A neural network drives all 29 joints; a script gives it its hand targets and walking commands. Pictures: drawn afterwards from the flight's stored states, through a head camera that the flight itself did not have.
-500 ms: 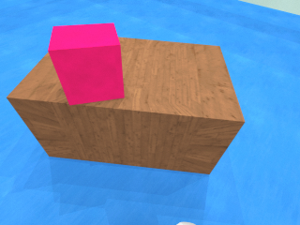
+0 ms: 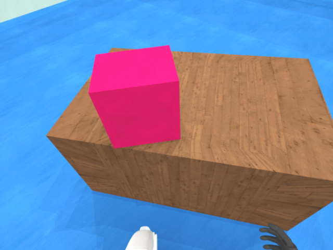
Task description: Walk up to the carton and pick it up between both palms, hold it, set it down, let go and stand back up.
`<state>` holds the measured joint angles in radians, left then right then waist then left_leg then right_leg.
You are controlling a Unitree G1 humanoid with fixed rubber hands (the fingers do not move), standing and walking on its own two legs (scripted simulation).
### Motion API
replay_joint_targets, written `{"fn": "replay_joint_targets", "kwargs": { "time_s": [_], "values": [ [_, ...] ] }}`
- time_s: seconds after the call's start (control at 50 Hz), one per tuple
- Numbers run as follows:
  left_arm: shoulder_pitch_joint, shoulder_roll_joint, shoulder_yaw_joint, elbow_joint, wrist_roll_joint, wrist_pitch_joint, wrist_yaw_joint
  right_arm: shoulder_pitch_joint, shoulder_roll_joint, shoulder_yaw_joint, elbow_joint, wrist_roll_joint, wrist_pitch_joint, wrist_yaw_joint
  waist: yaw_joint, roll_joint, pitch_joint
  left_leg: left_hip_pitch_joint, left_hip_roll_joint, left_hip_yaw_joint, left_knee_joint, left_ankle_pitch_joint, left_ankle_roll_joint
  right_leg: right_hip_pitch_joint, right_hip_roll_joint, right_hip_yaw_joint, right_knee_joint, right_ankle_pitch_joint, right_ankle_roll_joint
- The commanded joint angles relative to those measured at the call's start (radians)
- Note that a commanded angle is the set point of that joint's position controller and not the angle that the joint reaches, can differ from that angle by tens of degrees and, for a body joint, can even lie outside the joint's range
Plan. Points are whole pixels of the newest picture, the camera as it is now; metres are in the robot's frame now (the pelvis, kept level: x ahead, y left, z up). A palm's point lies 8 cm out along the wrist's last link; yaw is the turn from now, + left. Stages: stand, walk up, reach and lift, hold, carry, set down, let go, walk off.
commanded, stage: walk up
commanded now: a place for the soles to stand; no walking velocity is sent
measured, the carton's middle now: (140, 99) +0.63 +0.16 -0.03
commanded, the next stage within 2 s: none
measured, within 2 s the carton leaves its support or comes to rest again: neither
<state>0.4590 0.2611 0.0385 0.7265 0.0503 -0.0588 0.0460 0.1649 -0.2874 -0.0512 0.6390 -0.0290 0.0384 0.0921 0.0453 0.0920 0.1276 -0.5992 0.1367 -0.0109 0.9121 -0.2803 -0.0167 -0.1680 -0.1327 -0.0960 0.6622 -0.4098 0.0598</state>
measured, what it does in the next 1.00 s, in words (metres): walks ahead: left foot, then right foot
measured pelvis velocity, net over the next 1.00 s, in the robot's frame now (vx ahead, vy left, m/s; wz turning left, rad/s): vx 0.23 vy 0.21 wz -0.15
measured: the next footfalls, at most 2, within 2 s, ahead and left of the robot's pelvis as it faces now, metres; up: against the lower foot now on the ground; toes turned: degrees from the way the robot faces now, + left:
left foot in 0.06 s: +0.20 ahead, +0.19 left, +0.00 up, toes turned +5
right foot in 0.50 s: +0.26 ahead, +0.05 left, +0.00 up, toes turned -9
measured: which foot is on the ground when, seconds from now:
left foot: up 0.00-0.04, down 0.06-0.52, up 0.54-0.76, down 0.78-1.00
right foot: down 0.00-0.10, up 0.12-0.48, down 0.50-1.00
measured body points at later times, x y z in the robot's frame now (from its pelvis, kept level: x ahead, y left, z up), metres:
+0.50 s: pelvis +0.15 +0.13 -0.01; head +0.17 +0.09 +0.44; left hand +0.30 +0.37 -0.10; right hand +0.14 -0.14 -0.15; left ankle +0.16 +0.18 -0.71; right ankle +0.22 +0.01 -0.72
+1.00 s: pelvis +0.23 +0.21 -0.01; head +0.25 +0.23 +0.44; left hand +0.38 +0.46 -0.14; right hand +0.31 -0.07 -0.10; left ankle +0.27 +0.34 -0.71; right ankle +0.22 +0.06 -0.71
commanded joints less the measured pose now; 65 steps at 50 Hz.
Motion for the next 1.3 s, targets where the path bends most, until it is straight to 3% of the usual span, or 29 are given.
{"fn": "replay_joint_targets", "kwargs": {
  "time_s": [0.0, 0.04, 0.06, 0.08, 0.1, 0.14, 0.18, 0.26, 0.36, 0.42, 0.44, 0.46, 0.48, 0.5, 0.52, 0.58, 0.68, 0.7, 0.74, 0.76, 0.78, 0.8, 0.82, 0.88, 0.9, 0.94, 0.98, 1.06, 1.28],
  "values": [
    [-0.096, 0.228, 0.077, -0.127, 0.003, -0.018, 0.001, 0.182, -0.058, -0.039, -0.035, -0.005, -0.042, -0.005, -0.128, -0.202, -0.118, 0.497, -0.066, 0.124, -0.234, 0.180, 0.038, -0.262, -0.148, 0.091, -0.128, 0.213, -0.216],
    [0.029, 0.117, 0.038, -0.118, 0.005, -0.001, -0.011, 0.360, -0.168, -0.086, 0.025, -0.016, -0.056, -0.030, -0.200, 0.113, -0.227, 0.711, -0.098, 0.085, -0.282, 0.074, 0.079, -0.327, -0.004, 0.007, 0.345, 0.175, -0.141],
    [0.085, 0.036, 0.010, -0.141, -0.002, 0.009, -0.023, 0.350, -0.223, -0.079, 0.014, -0.035, -0.066, -0.045, -0.171, 0.303, -0.226, 0.723, 0.121, -0.254, -0.363, -0.034, 0.143, -0.469, 0.100, 0.036, 0.558, -0.205, -0.102],
    [0.101, 0.090, 0.039, -0.163, -0.038, 0.029, -0.012, 0.266, -0.292, -0.089, -0.028, -0.007, -0.050, -0.059, -0.160, 0.289, -0.272, 0.668, 0.255, -0.593, -0.600, -0.253, 0.254, -0.517, 0.141, 0.099, 0.632, -0.245, -0.074],
    [0.029, 0.124, 0.050, -0.150, -0.021, 0.050, -0.002, 0.164, -0.291, -0.091, -0.051, 0.018, -0.036, -0.072, -0.148, 0.215, -0.206, 0.549, 0.300, -0.681, -0.714, -0.524, 0.279, -0.521, 0.081, 0.126, 0.735, -0.214, -0.078],
    [-0.041, 0.143, 0.053, -0.155, -0.023, 0.052, 0.001, 0.131, -0.242, -0.058, -0.056, 0.025, -0.039, -0.082, -0.132, 0.157, -0.041, 0.394, 0.243, -0.490, -0.706, -0.309, 0.188, -0.504, 0.071, 0.195, 0.750, -0.068, -0.078],
    [-0.009, 0.124, 0.057, -0.132, -0.020, 0.050, -0.005, 0.122, -0.182, -0.041, -0.048, 0.003, -0.050, -0.084, -0.088, 0.131, 0.019, 0.274, 0.209, -0.316, -0.625, -0.094, 0.186, -0.439, 0.048, 0.187, 0.672, -0.032, -0.081],
    [0.012, 0.108, 0.061, -0.100, -0.019, 0.046, -0.012, 0.099, -0.119, -0.021, -0.043, -0.015, -0.056, -0.083, -0.072, 0.049, -0.018, 0.273, 0.217, -0.260, -0.624, -0.142, 0.245, -0.390, 0.060, 0.163, 0.552, -0.028, -0.070],
    [-0.090, 0.060, 0.044, -0.153, -0.036, 0.020, -0.016, 0.161, -0.140, -0.014, -0.024, -0.034, -0.049, -0.084, -0.111, 0.019, -0.030, 0.333, 0.201, -0.133, -0.564, 0.119, 0.224, -0.332, 0.070, 0.091, 0.200, 0.022, -0.081],
    [0.022, 0.066, 0.052, -0.125, -0.034, -0.001, -0.004, 0.087, -0.145, 0.007, -0.036, -0.029, -0.024, -0.075, -0.029, -0.033, -0.111, 0.183, 0.133, 0.010, -0.361, 0.211, 0.167, 0.004, 0.116, 0.033, -0.043, 0.248, -0.114],
    [0.112, 0.105, 0.068, -0.099, -0.023, -0.002, 0.006, 0.089, -0.145, 0.019, -0.037, -0.035, -0.015, -0.068, 0.021, -0.109, -0.171, 0.095, 0.083, 0.051, -0.242, 0.160, 0.108, 0.161, 0.100, 0.094, -0.077, 0.292, -0.133],
    [0.144, 0.175, 0.091, -0.100, -0.003, 0.001, 0.017, 0.109, -0.094, 0.038, -0.059, -0.031, -0.015, -0.064, 0.052, -0.259, -0.225, -0.038, 0.020, 0.124, -0.020, 0.068, 0.038, 0.273, -0.053, 0.368, -0.141, 0.144, -0.206],
    [0.111, 0.252, 0.102, -0.131, 0.013, 0.013, 0.033, 0.162, -0.078, 0.039, -0.068, -0.030, 0.000, -0.061, 0.029, -0.387, -0.231, -0.153, -0.096, 0.119, 0.215, -0.321, -0.023, 0.251, -0.302, 0.826, -0.301, -0.044, -0.346],
    [0.078, 0.247, 0.114, -0.125, 0.004, 0.037, 0.047, 0.159, -0.162, 0.011, -0.043, -0.039, 0.038, -0.067, 0.024, -0.230, -0.196, -0.109, -0.059, 0.002, 0.345, -0.366, -0.022, 0.109, -0.360, 0.870, -0.337, -0.286, -0.430],
    [0.037, 0.232, 0.105, -0.139, 0.003, 0.042, 0.055, 0.143, -0.177, 0.003, -0.046, -0.042, 0.059, -0.066, 0.009, -0.227, -0.144, -0.129, -0.051, -0.021, 0.395, -0.321, -0.012, 0.039, -0.362, 0.863, -0.366, -0.348, -0.430],
    [-0.085, 0.171, 0.067, -0.166, 0.006, 0.027, 0.052, 0.140, -0.154, -0.011, -0.021, -0.033, 0.048, -0.063, -0.027, -0.202, -0.046, -0.085, -0.039, -0.051, 0.329, -0.217, -0.025, -0.125, -0.210, 0.553, -0.346, -0.164, -0.327],
    [-0.255, 0.194, 0.061, -0.193, -0.013, 0.032, 0.001, 0.267, -0.063, 0.004, 0.010, 0.028, -0.004, -0.050, -0.078, -0.379, -0.099, 0.274, -0.057, 0.020, -0.133, -0.157, -0.016, -0.305, -0.038, 0.229, -0.181, -0.040, -0.230],
    [-0.261, 0.200, 0.057, -0.189, -0.021, 0.044, -0.008, 0.301, -0.069, -0.001, 0.019, 0.032, -0.017, -0.053, -0.097, -0.364, -0.133, 0.386, -0.084, 0.067, -0.227, -0.035, -0.011, -0.345, -0.016, 0.207, -0.103, -0.068, -0.211],
    [-0.194, 0.129, 0.028, -0.162, -0.037, 0.066, -0.024, 0.327, -0.136, -0.021, 0.027, 0.026, -0.042, -0.077, -0.106, -0.124, -0.182, 0.504, -0.119, 0.055, -0.344, 0.129, -0.009, -0.377, 0.053, 0.128, 0.185, 0.053, -0.144],
    [-0.143, 0.062, 0.002, -0.182, -0.052, 0.065, -0.032, 0.252, -0.209, -0.032, -0.010, 0.011, -0.052, -0.089, -0.077, 0.070, -0.170, 0.422, 0.051, -0.236, -0.452, 0.017, 0.047, -0.428, 0.105, 0.086, 0.294, -0.010, -0.083],
    [-0.128, 0.095, 0.017, -0.188, -0.056, 0.080, -0.026, 0.153, -0.287, -0.054, -0.051, 0.016, -0.050, -0.101, -0.055, 0.123, -0.128, 0.207, 0.243, -0.554, -0.622, -0.219, 0.173, -0.378, 0.124, 0.125, 0.341, -0.190, -0.047],
    [-0.149, 0.141, 0.034, -0.179, -0.032, 0.094, -0.021, 0.088, -0.303, -0.061, -0.060, 0.021, -0.046, -0.106, -0.044, 0.114, -0.057, 0.075, 0.306, -0.641, -0.678, -0.372, 0.278, -0.324, 0.070, 0.169, 0.413, -0.162, -0.052],
    [-0.169, 0.163, 0.040, -0.162, -0.028, 0.097, -0.023, 0.046, -0.251, -0.046, -0.064, 0.026, -0.050, -0.107, -0.037, 0.098, -0.003, 0.088, 0.271, -0.555, -0.662, -0.325, 0.280, -0.333, 0.055, 0.188, 0.399, -0.116, -0.048],
    [-0.136, 0.154, 0.032, -0.130, -0.041, 0.067, -0.030, 0.038, -0.203, -0.016, -0.077, 0.016, -0.056, -0.110, -0.017, 0.099, -0.040, 0.186, 0.150, -0.273, -0.453, 0.280, 0.179, -0.233, 0.061, 0.148, 0.134, 0.041, -0.057],
    [-0.113, 0.143, 0.026, -0.126, -0.041, 0.056, -0.035, 0.024, -0.204, -0.015, -0.080, 0.019, -0.053, -0.103, 0.001, 0.112, -0.072, 0.166, 0.116, -0.218, -0.408, 0.322, 0.143, -0.127, 0.060, 0.135, 0.007, 0.142, -0.070],
    [-0.138, 0.192, 0.034, -0.122, -0.033, 0.047, -0.046, 0.056, -0.178, -0.011, -0.098, 0.031, -0.049, -0.091, -0.033, 0.087, -0.159, 0.197, 0.027, -0.113, -0.343, 0.248, 0.078, -0.043, 0.036, 0.220, -0.025, 0.460, -0.106],
    [-0.196, 0.200, 0.034, -0.123, -0.047, 0.058, -0.055, 0.096, -0.158, -0.009, -0.096, 0.034, -0.050, -0.098, -0.059, 0.066, -0.204, 0.299, 0.015, -0.088, -0.373, 0.310, 0.071, -0.081, 0.055, 0.206, 0.046, 0.525, -0.112],
    [-0.193, 0.166, 0.023, -0.129, -0.035, 0.074, -0.049, 0.093, -0.199, -0.023, -0.106, 0.032, -0.047, -0.104, -0.052, 0.021, -0.249, 0.369, 0.083, -0.136, -0.366, 0.433, 0.129, -0.084, 0.081, 0.139, 0.049, 0.390, -0.089],
    [-0.222, 0.184, 0.028, -0.139, -0.054, 0.069, -0.080, 0.033, -0.180, -0.014, -0.136, 0.030, -0.031, -0.098, -0.041, -0.069, -0.173, 0.318, -0.003, -0.023, -0.375, 0.108, 0.069, -0.117, 0.050, 0.219, -0.093, 0.344, -0.123]
  ]
}}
